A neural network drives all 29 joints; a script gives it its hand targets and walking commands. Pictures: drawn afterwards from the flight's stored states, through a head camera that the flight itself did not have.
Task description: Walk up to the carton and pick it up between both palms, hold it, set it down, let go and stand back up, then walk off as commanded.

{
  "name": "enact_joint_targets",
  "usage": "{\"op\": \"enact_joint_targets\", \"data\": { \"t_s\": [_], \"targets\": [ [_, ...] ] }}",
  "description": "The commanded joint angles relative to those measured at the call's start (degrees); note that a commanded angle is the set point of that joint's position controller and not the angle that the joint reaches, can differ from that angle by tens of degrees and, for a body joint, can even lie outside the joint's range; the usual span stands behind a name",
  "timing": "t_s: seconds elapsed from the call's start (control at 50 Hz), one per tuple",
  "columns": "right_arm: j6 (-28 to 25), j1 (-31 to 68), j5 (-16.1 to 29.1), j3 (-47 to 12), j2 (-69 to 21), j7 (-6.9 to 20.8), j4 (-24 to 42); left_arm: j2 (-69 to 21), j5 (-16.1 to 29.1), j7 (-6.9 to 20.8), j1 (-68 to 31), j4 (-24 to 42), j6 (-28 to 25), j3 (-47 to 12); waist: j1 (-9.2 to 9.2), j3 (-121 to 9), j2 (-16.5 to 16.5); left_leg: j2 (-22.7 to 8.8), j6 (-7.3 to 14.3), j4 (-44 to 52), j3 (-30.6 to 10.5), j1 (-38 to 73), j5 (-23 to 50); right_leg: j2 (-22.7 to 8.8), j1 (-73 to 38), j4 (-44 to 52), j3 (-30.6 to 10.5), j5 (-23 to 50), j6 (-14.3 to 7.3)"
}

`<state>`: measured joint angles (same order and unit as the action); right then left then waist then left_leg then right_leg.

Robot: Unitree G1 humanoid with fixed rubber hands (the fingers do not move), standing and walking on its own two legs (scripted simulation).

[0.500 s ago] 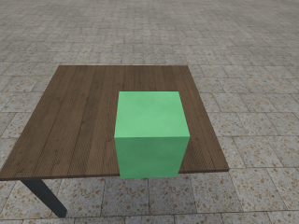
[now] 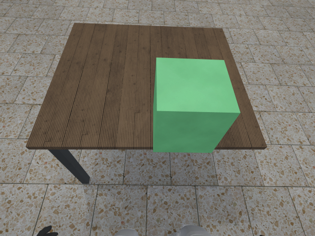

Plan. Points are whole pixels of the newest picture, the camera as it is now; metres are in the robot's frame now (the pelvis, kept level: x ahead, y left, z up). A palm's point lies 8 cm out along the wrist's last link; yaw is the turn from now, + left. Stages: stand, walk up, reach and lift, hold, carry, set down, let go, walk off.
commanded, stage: walk off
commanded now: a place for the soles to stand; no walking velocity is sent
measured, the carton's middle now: (186, 109) +0.49 -0.08 -0.05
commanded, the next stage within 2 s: none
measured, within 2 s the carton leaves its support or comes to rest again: neither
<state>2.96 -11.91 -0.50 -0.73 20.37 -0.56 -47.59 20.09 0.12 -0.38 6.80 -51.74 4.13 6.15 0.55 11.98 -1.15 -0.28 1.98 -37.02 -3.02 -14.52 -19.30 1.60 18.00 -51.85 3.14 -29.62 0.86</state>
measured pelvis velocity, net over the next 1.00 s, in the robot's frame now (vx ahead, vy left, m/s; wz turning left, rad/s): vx -0.14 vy -0.08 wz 0.00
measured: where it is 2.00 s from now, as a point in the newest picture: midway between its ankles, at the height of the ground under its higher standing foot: outside the picture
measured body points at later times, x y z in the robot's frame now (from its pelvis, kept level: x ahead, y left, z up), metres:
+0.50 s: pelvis -0.10 -0.08 -0.03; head -0.03 -0.08 +0.42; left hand +0.01 +0.23 -0.14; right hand +0.04 -0.38 -0.14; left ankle +0.01 +0.09 -0.73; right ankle -0.09 -0.19 -0.74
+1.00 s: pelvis -0.14 -0.08 -0.01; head -0.09 -0.13 +0.43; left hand -0.04 +0.25 -0.09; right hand -0.09 -0.39 -0.17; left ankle -0.14 +0.06 -0.67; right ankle -0.09 -0.19 -0.73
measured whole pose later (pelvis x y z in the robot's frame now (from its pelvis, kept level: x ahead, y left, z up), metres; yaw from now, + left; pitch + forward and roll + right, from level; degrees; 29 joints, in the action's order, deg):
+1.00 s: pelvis -0.14 -0.08 -0.01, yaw +0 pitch -5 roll +2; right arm 4.1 -14.9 -0.5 -0.5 26.1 -0.4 -52.3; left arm 19.0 0.1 -0.9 9.1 -49.8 -0.2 6.1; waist 0.6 11.8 -5.1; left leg 6.3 1.4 -62.0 -5.6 -22.3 -22.9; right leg -0.7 18.2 -42.0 -3.6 -18.6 -1.2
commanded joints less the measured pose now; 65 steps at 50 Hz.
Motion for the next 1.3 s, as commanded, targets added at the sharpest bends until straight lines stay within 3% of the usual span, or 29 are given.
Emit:
{"op": "enact_joint_targets", "data": {
  "t_s": [0.0,0.06,0.12,0.2,0.3,0.36,0.4,0.42,0.44,0.46,0.48,0.5,0.52,0.54,0.56,0.6,0.7,0.78,0.9,1.02,1.06,1.08,1.1,1.12,1.14,1.16,1.18,1.22,1.28],
  "targets": [
    [-2.5,0.3,-0.5,7.4,15.4,-2.8,7.0,12.5,-0.3,-0.4,1.1,6.8,0.9,2.2,-2.83,-9.1,-6.9,-13.8,6.3,10.8,-18.5,5.9,33.7,5.1,11.6,-18.8,-15.0,-1.3,-0.8],
    [-3.1,-3.2,0.1,7.7,14.4,-4.5,7.0,13.0,-1.4,0.2,1.9,8.6,1.0,2.7,-3.4,-11.7,-2.6,-15.5,6.6,9.4,-20.8,14.1,33.8,6.0,16.0,-21.0,-18.7,0.7,-0.8],
    [-3.7,-4.8,0.2,8.0,14.3,-5.2,7.0,13.3,-1.9,0.7,2.8,9.2,0.6,2.5,-3.97,-14.5,-1.1,-16.1,8.0,8.8,-20.2,18.0,31.8,6.4,17.3,-21.3,-19.6,1.4,-0.3],
    [-3.9,-2.9,-0.1,8.0,14.3,-4.7,7.4,13.1,-2.0,0.8,4.5,9.4,-0.1,2.0,-3.68,-12.9,-3.4,-16.5,10.9,10.9,-18.6,13.6,24.9,5.6,14.6,-18.5,-17.4,0.6,0.4],
    [-3.7,2.4,-0.9,7.9,14.4,-3.2,8.1,12.4,-1.3,0.7,6.5,8.6,-0.6,1.9,-2.33,-8.3,-9.1,-16.2,11.5,14.1,-16.5,1.6,9.8,1.5,7.1,-7.3,-13.8,-1.6,-0.5],
    [-3.0,5.8,-1.5,7.7,14.1,-2.3,8.0,11.8,-0.8,0.7,8.3,6.7,-1.6,2.1,-0.76,-6.8,-12.5,-13.6,8.4,12.4,-12.5,-4.6,5.3,-2.8,-0.5,9.2,-11.2,0.1,-2.2],
    [-2.2,7.3,-1.3,7.6,13.3,-1.6,7.2,11.2,-0.6,0.3,11.3,3.6,-3.0,2.4,1.73,-8.8,-9.9,-9.3,5.3,3.6,-7.6,-7.6,7.3,-3.6,-9.1,23.5,-7.6,10.4,-2.0],
    [-1.8,7.3,-1.1,7.3,12.3,-1.6,6.7,11.8,-0.7,-0.1,12.7,2.4,-3.7,2.6,2.94,-10.0,-5.4,-5.8,3.6,-5.3,-5.2,-7.9,9.3,-3.4,-11.1,27.1,-8.0,13.6,-1.3],
    [-1.3,4.7,-1.0,6.8,10.7,-1.5,6.8,14.3,-1.0,-0.7,12.1,3.2,-4.1,2.6,2.1,-11.1,2.0,-1.0,2.2,-11.6,-3.0,-11.0,2.4,-6.9,-11.2,28.4,-15.3,21.5,-1.2],
    [-0.7,3.7,-0.6,6.4,9.1,-1.4,7.1,18.8,-1.7,-1.0,10.8,4.5,-4.3,3.1,1.02,-12.3,11.7,7.1,0.0,-18.9,-4.4,-16.8,-16.1,-15.2,-8.8,29.5,-31.7,24.8,-4.0],
    [0.0,1.7,-0.6,7.0,10.4,-1.6,6.2,21.0,-1.8,-1.1,6.8,6.7,-4.4,3.3,-1.08,-13.2,7.8,7.7,-0.8,-26.5,-8.5,-14.6,-16.4,-20.0,-1.7,33.0,-36.7,16.8,-7.2],
    [0.4,2.0,-0.3,7.9,12.7,-1.8,5.1,23.0,-2.1,-1.2,2.8,6.7,-4.1,4.5,-0.85,-9.4,8.4,7.5,-0.3,-31.6,-10.7,-13.1,-16.4,-23.3,6.9,36.1,-40.1,8.9,-10.8],
    [0.9,2.2,0.3,8.2,13.9,-1.8,4.1,22.8,-1.9,-1.4,0.3,7.6,-4.0,4.3,-1.29,-5.6,7.5,7.9,-0.3,-33.5,-12.7,-13.2,-14.1,-22.3,10.1,38.8,-39.8,-1.2,-9.5],
    [0.9,2.9,1.0,7.8,13.7,-1.7,3.5,20.7,-1.7,-1.4,-1.8,8.3,-4.0,3.7,-1.84,-3.1,8.5,8.0,-0.5,-34.7,-12.4,-14.3,-10.7,-18.7,9.8,37.9,-34.7,-0.5,-7.7],
    [1.1,3.6,1.2,7.7,13.9,-1.3,2.7,18.4,-1.6,-1.7,-1.5,8.2,-4.4,3.1,-1.79,-2.2,8.1,7.2,-0.8,-34.0,-13.1,-15.6,-6.8,-14.8,8.2,36.7,-29.7,-0.5,-3.1],
    [1.1,2.0,0.5,7.5,13.8,-0.6,2.5,16.9,-1.2,-2.2,1.7,7.8,-5.0,3.3,-0.92,-3.5,7.6,7.4,-1.8,-33.8,-13.5,-17.7,-2.5,-12.2,1.5,35.3,-26.8,0.3,0.2],
    [0.9,-1.4,-0.3,7.3,13.4,-0.2,0.9,15.8,-0.7,-2.3,6.4,6.7,-5.8,3.6,0.62,-10.6,11.3,6.5,-3.2,-29.6,-11.1,-19.7,-0.7,-12.7,-14.8,34.7,-26.0,0.7,-1.6],
    [0.6,-1.8,-0.6,7.5,14.2,0.1,-0.2,16.4,-0.9,-2.1,5.3,7.0,-5.9,3.8,1.12,-9.1,11.6,5.2,-3.3,-28.4,-9.9,-18.3,-1.7,-14.6,-11.9,37.1,-26.8,-8.1,-5.5],
    [-0.2,-3.8,-0.8,7.6,14.2,0.5,-0.7,17.2,-1.4,-1.7,3.5,7.2,-5.8,4.3,0.85,-7.4,12.1,3.5,-3.5,-24.1,-7.8,-16.1,-5.6,-15.9,-8.0,35.3,-25.0,-7.4,-11.7],
    [-1.3,-6.8,-0.6,8.1,14.9,1.3,-0.2,19.1,-2.1,-1.5,-0.3,8.0,-5.2,4.4,-0.57,-8.3,15.2,-0.4,-1.7,-12.4,-5.7,-8.2,-12.7,-17.1,-0.9,30.2,-21.8,-6.7,-12.8],
    [-2.1,-10.4,-0.5,8.1,13.9,1.1,-1.0,18.1,-1.9,-1.4,-3.7,8.5,-4.6,3.7,-3.71,-9.1,15.6,-1.9,0.8,-0.9,-5.6,2.3,-5.9,-14.6,6.2,24.3,-17.2,-0.6,-10.0],
    [-2.7,-12.3,-0.6,8.2,13.7,0.9,-2.1,16.3,-1.6,-1.4,-3.4,7.5,-4.2,2.9,-5.21,-10.8,11.7,-1.6,1.4,6.5,-7.3,8.3,-3.2,-11.7,8.7,16.7,-12.8,4.8,-7.5],
    [-3.3,-11.1,-1.3,8.2,14.8,0.5,-1.7,12.8,-1.1,-1.7,-1.8,7.0,-3.9,1.8,-5.14,-9.8,3.2,-3.4,0.9,13.7,-14.7,6.7,-4.9,-6.6,9.7,5.9,-8.8,8.3,-4.7],
    [-4.1,-6.0,-2.1,7.8,17.9,0.0,0.6,9.9,-0.2,-1.7,0.8,7.2,-3.6,1.0,-2.83,-7.7,-7.1,-11.8,0.6,21.0,-33.0,1.7,-4.3,2.1,14.1,-3.3,-8.7,-3.8,-2.0],
    [-4.6,-0.9,-2.4,7.4,18.6,-0.1,2.3,11.4,-0.2,-2.0,4.2,6.2,-3.0,1.6,-0.25,-6.1,-1.6,-14.5,1.2,22.2,-39.7,-3.2,-8.1,3.3,13.8,-7.1,-13.9,-4.1,-1.7],
    [-4.6,1.1,-1.8,7.4,19.1,0.0,2.6,13.6,-0.1,-1.9,6.6,5.2,-2.5,1.8,-0.36,-6.6,-1.6,-15.2,0.9,25.5,-39.4,-6.8,-22.0,2.7,11.2,-7.7,-15.5,-2.4,-1.9],
    [-4.7,1.9,-1.3,7.1,18.3,-0.1,2.2,15.4,0.0,-1.6,6.4,4.0,-2.4,2.0,-0.49,-4.8,-1.5,-12.7,-1.1,25.9,-35.6,-8.5,-24.9,1.7,10.4,-7.1,-16.2,0.1,-2.1],
    [-5.1,2.2,-1.3,6.4,15.5,-0.5,2.2,15.1,0.5,-1.0,7.2,2.0,-2.4,2.1,-0.32,-4.2,-4.7,-9.5,-4.2,23.6,-28.3,-3.8,-18.2,1.0,11.9,-5.9,-15.7,3.5,-1.6],
    [-6.2,0.2,-0.5,6.8,13.2,-1.1,1.2,14.0,0.6,-0.5,8.9,1.6,-2.5,1.3,-0.72,-13.4,-7.2,-10.2,-4.6,18.1,-25.2,10.9,3.1,0.7,11.7,-2.4,-15.4,5.5,-0.8]
  ]
}}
